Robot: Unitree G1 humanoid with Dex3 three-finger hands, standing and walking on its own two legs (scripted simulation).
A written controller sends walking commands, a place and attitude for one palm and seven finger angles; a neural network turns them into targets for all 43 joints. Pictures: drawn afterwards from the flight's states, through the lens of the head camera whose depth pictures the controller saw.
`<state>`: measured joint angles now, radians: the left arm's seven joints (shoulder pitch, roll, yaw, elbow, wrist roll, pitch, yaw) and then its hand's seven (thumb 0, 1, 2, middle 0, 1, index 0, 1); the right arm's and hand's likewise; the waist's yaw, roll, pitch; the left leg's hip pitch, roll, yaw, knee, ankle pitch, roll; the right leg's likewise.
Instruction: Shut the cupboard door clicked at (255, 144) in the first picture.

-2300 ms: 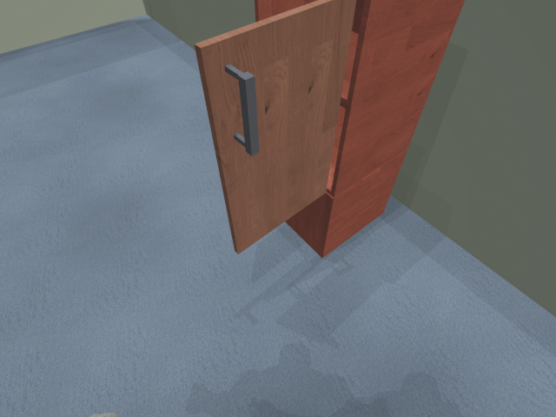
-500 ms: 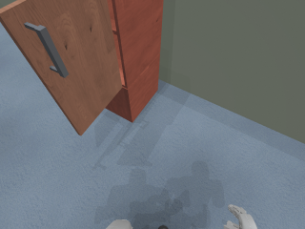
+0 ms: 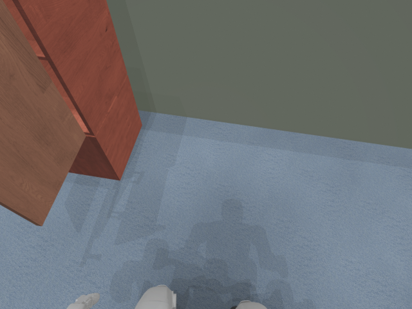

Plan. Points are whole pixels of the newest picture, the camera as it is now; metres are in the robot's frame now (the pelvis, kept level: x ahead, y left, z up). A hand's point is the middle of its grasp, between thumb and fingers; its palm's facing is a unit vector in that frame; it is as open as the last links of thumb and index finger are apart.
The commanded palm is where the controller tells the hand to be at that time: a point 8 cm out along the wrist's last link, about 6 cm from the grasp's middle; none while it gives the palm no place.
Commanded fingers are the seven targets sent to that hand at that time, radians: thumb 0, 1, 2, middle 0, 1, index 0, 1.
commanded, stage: walk to a spot facing it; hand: left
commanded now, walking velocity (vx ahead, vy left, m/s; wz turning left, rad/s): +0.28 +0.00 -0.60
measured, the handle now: out of the picture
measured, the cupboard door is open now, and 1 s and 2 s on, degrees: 92 92 92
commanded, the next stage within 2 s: turn to face it in 1.38 s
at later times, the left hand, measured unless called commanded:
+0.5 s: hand (178, 221) +0.31 +0.09 -0.15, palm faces -0.36 -0.90 -0.23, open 7.4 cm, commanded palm none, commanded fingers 0.00 0.90 0.90 -0.20 -0.30 -0.20 -0.30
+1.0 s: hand (201, 182) +0.43 +0.04 -0.16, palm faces -0.45 -0.88 -0.17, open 7.4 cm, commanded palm none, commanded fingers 0.00 0.90 0.90 -0.20 -0.30 -0.20 -0.30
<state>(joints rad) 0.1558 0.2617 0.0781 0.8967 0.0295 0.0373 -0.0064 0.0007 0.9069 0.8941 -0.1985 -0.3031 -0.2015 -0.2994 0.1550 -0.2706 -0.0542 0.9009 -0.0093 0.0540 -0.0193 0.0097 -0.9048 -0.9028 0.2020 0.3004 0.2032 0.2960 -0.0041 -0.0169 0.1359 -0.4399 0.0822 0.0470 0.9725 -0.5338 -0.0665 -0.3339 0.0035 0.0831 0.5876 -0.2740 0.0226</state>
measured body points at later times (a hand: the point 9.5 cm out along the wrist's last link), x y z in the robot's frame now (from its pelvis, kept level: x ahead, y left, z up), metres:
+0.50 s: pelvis +0.10 -0.05 -0.01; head +0.15 -0.08 +0.44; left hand +0.33 +0.13 -0.13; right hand -0.04 -0.27 -0.15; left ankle +0.04 +0.13 -0.68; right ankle +0.10 -0.16 -0.73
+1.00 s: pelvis +0.29 -0.11 +0.02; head +0.34 -0.12 +0.46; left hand +0.46 +0.08 -0.14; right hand +0.22 -0.35 -0.12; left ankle +0.34 +0.00 -0.73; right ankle +0.22 -0.23 -0.66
